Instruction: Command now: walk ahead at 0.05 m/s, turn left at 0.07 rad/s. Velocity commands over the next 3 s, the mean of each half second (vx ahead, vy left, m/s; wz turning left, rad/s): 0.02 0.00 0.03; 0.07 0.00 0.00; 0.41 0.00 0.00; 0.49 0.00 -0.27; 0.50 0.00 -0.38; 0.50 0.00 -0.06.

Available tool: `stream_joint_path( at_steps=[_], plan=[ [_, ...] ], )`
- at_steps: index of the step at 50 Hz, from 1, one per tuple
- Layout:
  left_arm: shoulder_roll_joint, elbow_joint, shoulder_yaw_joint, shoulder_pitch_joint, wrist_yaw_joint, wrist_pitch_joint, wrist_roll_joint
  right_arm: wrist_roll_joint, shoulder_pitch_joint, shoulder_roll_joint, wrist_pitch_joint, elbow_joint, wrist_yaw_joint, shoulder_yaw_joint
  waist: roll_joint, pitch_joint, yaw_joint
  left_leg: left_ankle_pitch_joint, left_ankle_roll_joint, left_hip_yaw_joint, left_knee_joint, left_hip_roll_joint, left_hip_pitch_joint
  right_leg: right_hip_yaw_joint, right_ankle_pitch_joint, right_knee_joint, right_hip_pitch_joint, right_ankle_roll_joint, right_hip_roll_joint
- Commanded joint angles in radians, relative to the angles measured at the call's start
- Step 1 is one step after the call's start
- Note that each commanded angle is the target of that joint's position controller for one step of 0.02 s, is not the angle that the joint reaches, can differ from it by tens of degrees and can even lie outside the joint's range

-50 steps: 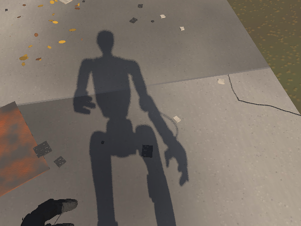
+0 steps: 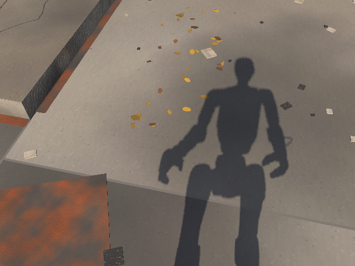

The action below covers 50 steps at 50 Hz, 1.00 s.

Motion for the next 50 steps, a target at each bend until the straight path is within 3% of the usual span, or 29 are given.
stream_joint_path(
  at_steps=[1,3,5,14,40,42,44,46,47,48,50],
  plan=[
    [0.110,-0.053,0.026,-0.058,-0.004,-0.007,-0.006,-0.007,0.089,-0.079,-0.005,-0.023,-0.007,-0.014,-0.149,-0.104,-0.053,-0.005,-0.016,-0.038,-0.043,0.067,0.001,0.134,0.228,-0.081,0.146,-0.132,-0.124],
    [0.105,-0.049,0.023,-0.058,-0.012,-0.011,-0.002,0.007,0.026,-0.110,0.019,-0.025,-0.015,-0.025,-0.088,-0.058,-0.017,0.072,-0.002,-0.053,-0.040,0.077,-0.001,0.074,0.153,-0.070,0.113,-0.082,-0.059],
    [0.112,-0.026,0.024,-0.036,-0.013,-0.021,-0.006,0.005,0.033,-0.106,0.032,-0.020,-0.017,-0.025,-0.071,-0.056,-0.013,0.120,0.004,-0.069,-0.050,0.091,0.010,0.054,0.176,-0.054,0.127,-0.069,-0.043],
    [0.098,0.038,0.021,-0.053,-0.001,-0.008,-0.015,0.015,0.049,-0.089,0.027,0.049,-0.025,-0.031,0.003,-0.056,-0.001,0.227,-0.011,-0.068,-0.047,0.098,0.038,0.031,0.272,-0.015,0.189,-0.080,-0.021],
    [0.078,0.213,0.012,-0.041,0.014,0.017,-0.014,0.015,0.091,-0.072,0.015,0.224,-0.040,-0.014,0.012,0.026,0.000,0.092,-0.022,-0.045,-0.120,0.096,0.026,0.005,0.094,-0.084,0.176,-0.062,0.021],
    [0.075,0.230,0.013,-0.017,0.017,0.021,-0.020,0.023,0.121,-0.079,0.018,0.243,-0.042,-0.018,0.027,0.026,-0.003,-0.179,0.000,-0.041,-0.133,0.082,0.011,-0.027,-0.184,-0.061,0.154,-0.070,0.058],
    [0.083,0.220,0.016,-0.029,0.018,0.012,-0.026,0.033,0.128,-0.109,0.014,0.230,-0.046,-0.028,0.050,0.100,-0.015,-0.463,0.050,-0.107,-0.168,0.117,-0.043,-0.031,-0.424,-0.018,0.040,-0.089,0.073],
    [0.051,0.197,0.010,-0.062,0.009,-0.020,-0.032,0.045,0.189,-0.142,-0.009,0.239,-0.043,-0.039,0.124,0.142,-0.040,-0.564,0.119,-0.279,-0.257,0.233,-0.002,-0.058,-0.349,0.096,-0.069,-0.086,0.080],
    [0.031,0.190,0.006,-0.069,0.000,-0.037,-0.037,0.048,0.203,-0.164,-0.020,0.245,-0.040,-0.049,0.187,0.148,-0.042,-0.575,0.162,-0.395,-0.314,0.316,0.033,-0.082,-0.247,0.193,-0.110,-0.084,0.083],
    [0.033,0.185,0.007,-0.073,-0.009,-0.049,-0.041,0.047,0.193,-0.165,-0.028,0.240,-0.038,-0.051,0.194,0.164,-0.038,-0.540,0.192,-0.459,-0.339,0.365,0.024,-0.056,-0.219,0.248,-0.130,-0.097,0.052],
    [0.031,0.187,0.007,-0.039,-0.023,-0.068,-0.051,0.049,0.147,-0.149,-0.040,0.218,-0.030,-0.047,0.174,0.168,0.001,-0.432,0.180,-0.421,-0.315,0.362,0.016,-0.048,-0.261,0.189,-0.099,-0.128,0.029]
  ],
)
